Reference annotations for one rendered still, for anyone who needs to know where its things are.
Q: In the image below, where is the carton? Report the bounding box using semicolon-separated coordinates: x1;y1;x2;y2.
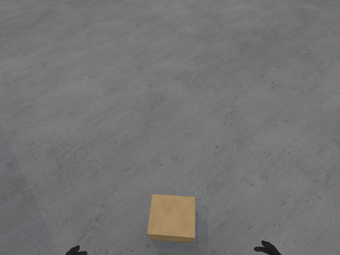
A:
147;194;195;243

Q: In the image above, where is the right robot hand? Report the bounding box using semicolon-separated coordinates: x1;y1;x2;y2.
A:
254;241;281;255

